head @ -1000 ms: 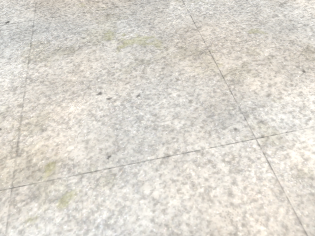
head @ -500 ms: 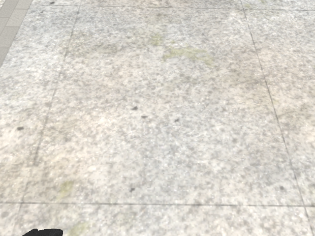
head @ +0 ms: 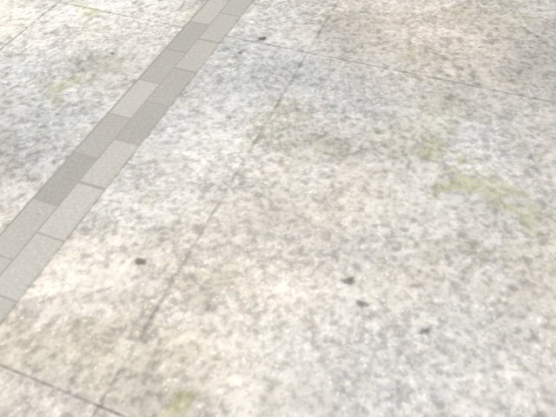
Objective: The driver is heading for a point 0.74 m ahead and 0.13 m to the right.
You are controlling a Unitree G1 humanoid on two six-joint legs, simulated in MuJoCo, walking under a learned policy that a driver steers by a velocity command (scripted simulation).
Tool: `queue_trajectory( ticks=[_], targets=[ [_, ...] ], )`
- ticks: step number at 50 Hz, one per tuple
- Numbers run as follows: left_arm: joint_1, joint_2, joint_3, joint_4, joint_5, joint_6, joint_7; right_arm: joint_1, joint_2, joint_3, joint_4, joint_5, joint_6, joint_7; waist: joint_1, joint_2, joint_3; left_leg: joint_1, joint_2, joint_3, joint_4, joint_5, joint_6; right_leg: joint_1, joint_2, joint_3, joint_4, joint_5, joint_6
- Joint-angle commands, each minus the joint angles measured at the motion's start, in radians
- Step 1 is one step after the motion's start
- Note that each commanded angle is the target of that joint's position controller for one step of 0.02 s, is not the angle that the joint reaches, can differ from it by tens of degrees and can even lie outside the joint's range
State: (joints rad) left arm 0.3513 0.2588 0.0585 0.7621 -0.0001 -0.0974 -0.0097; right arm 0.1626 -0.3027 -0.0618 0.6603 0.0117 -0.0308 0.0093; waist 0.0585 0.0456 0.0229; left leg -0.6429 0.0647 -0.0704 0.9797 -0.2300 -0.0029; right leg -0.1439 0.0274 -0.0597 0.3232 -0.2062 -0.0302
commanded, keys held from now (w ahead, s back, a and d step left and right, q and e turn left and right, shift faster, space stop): w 0.24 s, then w+e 0.74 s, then no key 0.02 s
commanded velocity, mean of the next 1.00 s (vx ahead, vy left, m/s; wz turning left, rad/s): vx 0.50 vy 0.00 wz -0.26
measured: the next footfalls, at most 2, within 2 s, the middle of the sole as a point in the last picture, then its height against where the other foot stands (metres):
left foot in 0.22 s outside the picture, level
right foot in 0.76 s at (350, 385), level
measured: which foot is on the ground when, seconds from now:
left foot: up 0.00-0.20, down 0.22-0.78, up 0.80-1.00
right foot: down 0.00-0.22, up 0.24-0.74, down 0.76-1.00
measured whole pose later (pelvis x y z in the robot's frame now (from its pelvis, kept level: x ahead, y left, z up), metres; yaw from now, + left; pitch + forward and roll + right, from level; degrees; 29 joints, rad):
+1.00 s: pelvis +0.54 -0.01 +0.00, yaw -20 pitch +2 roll +0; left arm 0.31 0.28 0.06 0.69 -0.01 -0.05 -0.01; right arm 0.12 -0.31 -0.05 0.69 -0.01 -0.10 -0.01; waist 0.03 0.02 0.04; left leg -0.64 0.11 -0.09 0.99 -0.25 -0.06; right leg -0.23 0.12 0.08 0.37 -0.17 -0.10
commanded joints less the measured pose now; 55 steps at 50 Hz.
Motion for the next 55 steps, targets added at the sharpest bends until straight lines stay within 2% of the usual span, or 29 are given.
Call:
queue_trajectory(
  ticks=[1, 4, 7, 9, 10, 11, 12, 13, 14, 15, 16, 18, 20, 23, 27, 32, 35, 37, 38, 39, 40, 41, 42, 43, 44, 46, 48, 52, 55],
  targets=[
    [-0.074, 0.168, 0.038, -0.058, -0.012, -0.011, 0.003, -0.066, -0.002, 0.015, -0.068, -0.003, -0.024, 0.015, -0.019, -0.115, -0.002, 0.008, 0.025, 0.028, -0.196, 0.144, -0.004, 0.008, -0.237, 0.156, -0.160, 0.239, -0.173],
    [-0.016, 0.197, 0.043, -0.022, -0.025, 0.000, 0.001, -0.156, -0.014, 0.016, -0.089, 0.005, -0.033, 0.026, 0.015, -0.123, 0.009, 0.076, -0.001, 0.061, -0.327, 0.197, 0.003, 0.028, -0.247, 0.132, -0.150, 0.220, -0.159],
    [0.011, 0.217, 0.049, 0.009, -0.035, 0.014, 0.002, -0.189, -0.041, 0.007, -0.110, 0.009, -0.038, 0.032, 0.006, -0.139, 0.022, 0.107, -0.018, 0.069, -0.406, 0.133, 0.042, 0.098, -0.290, 0.145, -0.112, 0.256, -0.140],
    [-0.008, 0.225, 0.048, 0.019, -0.040, 0.024, 0.007, -0.083, -0.074, -0.014, -0.084, 0.000, -0.039, 0.028, -0.072, -0.137, -0.035, 0.291, -0.061, 0.110, -0.479, 0.126, 0.082, 0.101, -0.268, 0.100, 0.022, 0.470, -0.107],
    [0.003, 0.199, 0.038, 0.024, -0.036, 0.025, 0.010, 0.060, -0.119, -0.039, -0.040, -0.004, -0.036, 0.020, -0.135, -0.117, -0.121, 0.499, -0.077, 0.117, -0.488, 0.132, 0.110, 0.046, -0.219, 0.052, 0.197, 0.558, -0.078],
    [-0.001, 0.145, 0.013, -0.003, -0.006, 0.022, 0.014, 0.246, -0.200, -0.063, -0.009, -0.013, -0.031, 0.006, -0.207, 0.001, -0.265, 0.791, 0.113, -0.102, -0.463, 0.166, 0.176, -0.155, -0.165, 0.002, 0.517, 0.307, -0.030],
    [0.101, 0.043, -0.020, -0.032, -0.004, 0.003, 0.010, 0.268, -0.278, -0.070, -0.003, -0.016, -0.029, 0.007, -0.137, 0.255, -0.371, 1.035, 0.323, -0.575, -0.593, -0.024, 0.339, -0.514, 0.004, 0.044, 0.841, -0.342, 0.028],
    [0.042, 0.149, 0.005, -0.014, -0.028, -0.010, 0.005, 0.266, -0.180, -0.050, -0.005, -0.005, -0.030, 0.008, -0.185, 0.146, -0.340, 0.996, 0.319, -0.626, -0.665, -0.163, 0.333, -0.632, -0.036, 0.165, 0.960, -0.370, 0.024],
    [-0.036, 0.183, 0.016, -0.040, -0.048, -0.015, 0.002, 0.207, -0.142, -0.035, -0.006, -0.004, -0.036, 0.007, -0.172, 0.106, -0.203, 0.881, 0.291, -0.475, -0.678, -0.133, 0.290, -0.685, -0.080, 0.155, 0.969, -0.280, 0.010],
    [-0.076, 0.171, 0.014, -0.044, -0.040, -0.013, 0.007, 0.145, -0.108, -0.024, -0.008, -0.008, -0.040, 0.008, -0.140, 0.042, -0.137, 0.754, 0.249, -0.361, -0.697, -0.051, 0.261, -0.650, -0.123, 0.137, 0.927, -0.190, 0.009],
    [-0.088, 0.162, 0.017, -0.044, -0.024, -0.005, 0.009, 0.096, -0.076, -0.015, -0.008, -0.014, -0.045, 0.011, -0.110, 0.036, -0.082, 0.649, 0.213, -0.280, -0.728, 0.025, 0.243, -0.612, -0.147, 0.140, 0.876, -0.129, 0.015],
    [-0.043, 0.131, 0.017, -0.028, -0.027, 0.021, 0.007, 0.059, -0.051, -0.012, 0.001, -0.025, -0.062, 0.014, -0.061, 0.061, -0.061, 0.537, 0.181, -0.174, -0.790, 0.115, 0.227, -0.515, -0.167, 0.159, 0.842, -0.057, 0.025],
    [-0.047, 0.104, 0.014, -0.029, -0.028, 0.041, 0.010, 0.061, -0.063, -0.019, 0.024, -0.026, -0.081, 0.011, -0.046, 0.033, -0.032, 0.495, 0.180, -0.085, -0.827, 0.216, 0.226, -0.523, -0.161, 0.172, 0.811, -0.005, 0.040],
    [-0.106, 0.092, 0.014, -0.050, -0.022, 0.047, 0.010, 0.084, -0.080, -0.026, 0.057, -0.031, -0.085, -0.001, -0.056, 0.005, -0.003, 0.518, 0.170, 0.023, -0.839, 0.331, 0.210, -0.584, -0.145, 0.195, 0.694, 0.133, 0.054],
    [-0.224, 0.066, 0.001, -0.087, -0.019, 0.040, -0.014, 0.102, -0.104, -0.028, 0.082, -0.023, -0.080, -0.013, -0.099, -0.005, 0.032, 0.536, 0.143, 0.144, -0.858, 0.341, 0.167, -0.542, -0.127, 0.122, 0.461, 0.315, 0.038],
    [-0.365, 0.050, -0.010, -0.168, -0.021, 0.038, -0.049, 0.192, -0.135, -0.038, 0.132, -0.007, -0.046, -0.021, -0.150, -0.019, 0.074, 0.730, 0.201, 0.193, -0.790, 0.455, 0.153, -0.615, -0.107, 0.054, 0.322, 0.231, -0.007],
    [-0.336, 0.081, 0.006, -0.195, -0.020, 0.043, -0.065, 0.175, -0.171, -0.047, 0.128, -0.001, -0.020, -0.035, -0.103, 0.032, 0.013, 0.785, 0.208, 0.237, -0.635, 0.873, 0.123, -0.492, -0.033, -0.032, 0.305, 0.076, -0.057],
    [-0.145, 0.148, 0.044, -0.162, -0.022, 0.050, -0.058, 0.153, -0.194, -0.052, 0.118, 0.000, -0.006, -0.048, 0.012, 0.055, -0.100, 0.738, 0.186, 0.265, -0.357, 1.068, 0.095, -0.225, 0.040, -0.060, 0.269, 0.036, -0.112],
    [0.022, 0.211, 0.076, -0.125, -0.022, 0.055, -0.041, 0.138, -0.186, -0.046, 0.105, 0.001, -0.010, -0.053, 0.101, 0.008, -0.182, 0.555, 0.146, 0.273, -0.105, 0.893, 0.058, 0.068, 0.019, 0.027, 0.204, 0.100, -0.159],
    [0.071, 0.320, 0.099, -0.116, -0.024, 0.059, -0.021, 0.215, -0.054, -0.007, 0.055, -0.035, -0.034, -0.039, 0.032, -0.238, -0.272, 0.102, -0.018, 0.253, 0.272, 0.043, -0.007, 0.454, -0.244, 0.502, 0.196, 0.078, -0.312],
    [0.082, 0.292, 0.084, -0.143, -0.020, 0.046, -0.023, 0.193, -0.064, 0.006, 0.037, -0.023, -0.078, -0.019, 0.042, -0.221, -0.432, -0.088, -0.133, 0.014, 0.456, -0.365, -0.015, 0.594, -0.376, 0.920, 0.037, -0.006, -0.433],
    [0.061, 0.229, 0.067, -0.137, -0.012, 0.040, -0.023, 0.079, -0.127, -0.014, 0.007, 0.018, -0.102, -0.004, 0.076, -0.145, -0.329, -0.179, -0.065, -0.052, 0.460, -0.281, 0.003, 0.532, -0.337, 0.773, 0.002, 0.003, -0.367],
    [0.004, 0.197, 0.058, -0.139, -0.017, 0.035, -0.021, 0.040, -0.120, -0.007, -0.011, 0.023, -0.115, -0.003, 0.039, -0.091, -0.204, -0.175, -0.022, -0.036, 0.374, -0.193, 0.015, 0.376, -0.292, 0.626, -0.005, 0.067, -0.324],
    [-0.063, 0.174, 0.051, -0.149, -0.019, 0.035, -0.019, 0.036, -0.110, -0.009, -0.003, 0.001, -0.117, -0.010, -0.011, -0.030, -0.130, -0.125, 0.014, -0.024, 0.279, -0.146, 0.009, 0.225, -0.247, 0.529, -0.017, 0.154, -0.290],
    [-0.108, 0.142, 0.040, -0.164, -0.012, 0.034, -0.016, 0.046, -0.122, -0.017, 0.001, -0.016, -0.107, -0.014, -0.046, -0.042, -0.092, -0.056, 0.038, -0.022, 0.218, -0.112, -0.001, 0.113, -0.214, 0.463, -0.041, 0.239, -0.277],
    [-0.136, 0.143, 0.039, -0.172, -0.006, 0.031, -0.010, 0.076, -0.107, -0.018, 0.003, -0.026, -0.082, -0.014, -0.083, -0.075, -0.075, 0.014, 0.045, -0.009, 0.152, -0.081, -0.033, -0.007, -0.187, 0.423, -0.080, 0.311, -0.283],
    [-0.123, 0.165, 0.045, -0.159, -0.009, 0.029, 0.002, 0.054, -0.078, -0.009, -0.004, -0.030, -0.066, -0.018, -0.085, -0.079, -0.056, 0.036, 0.036, 0.015, 0.048, -0.031, -0.064, -0.095, -0.160, 0.357, -0.090, 0.358, -0.276],
    [-0.079, 0.183, 0.050, -0.125, -0.013, 0.048, 0.025, -0.093, -0.033, 0.014, -0.029, -0.031, -0.069, -0.012, -0.023, -0.124, -0.041, 0.145, -0.034, 0.058, -0.290, 0.255, -0.080, -0.166, -0.078, 0.231, -0.029, 0.452, -0.190],
    [-0.021, 0.176, 0.045, -0.091, -0.016, 0.061, 0.030, -0.135, -0.053, 0.007, -0.037, -0.018, -0.077, 0.004, 0.008, -0.149, -0.076, 0.197, -0.068, 0.039, -0.402, 0.355, -0.060, -0.095, -0.111, 0.279, 0.030, 0.398, -0.160]
  ],
)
